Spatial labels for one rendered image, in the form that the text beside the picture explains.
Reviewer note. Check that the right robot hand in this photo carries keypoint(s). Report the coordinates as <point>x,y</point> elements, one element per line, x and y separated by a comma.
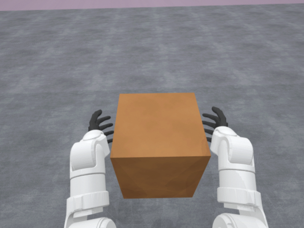
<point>220,121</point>

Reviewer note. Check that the left robot forearm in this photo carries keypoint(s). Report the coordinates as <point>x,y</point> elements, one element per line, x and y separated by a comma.
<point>88,193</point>

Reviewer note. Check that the right robot forearm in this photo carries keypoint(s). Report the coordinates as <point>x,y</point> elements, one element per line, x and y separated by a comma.
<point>237,182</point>

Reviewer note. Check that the left robot upper arm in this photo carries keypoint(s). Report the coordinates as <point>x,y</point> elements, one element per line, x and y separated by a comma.
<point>94,223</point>

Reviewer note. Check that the left robot hand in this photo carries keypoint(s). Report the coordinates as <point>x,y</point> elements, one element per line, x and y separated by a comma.
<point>94,124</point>

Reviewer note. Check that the carton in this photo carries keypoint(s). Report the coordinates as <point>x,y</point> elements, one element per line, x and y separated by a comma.
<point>159,147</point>

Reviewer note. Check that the right robot upper arm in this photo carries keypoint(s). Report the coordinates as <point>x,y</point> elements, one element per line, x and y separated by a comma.
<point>227,220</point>

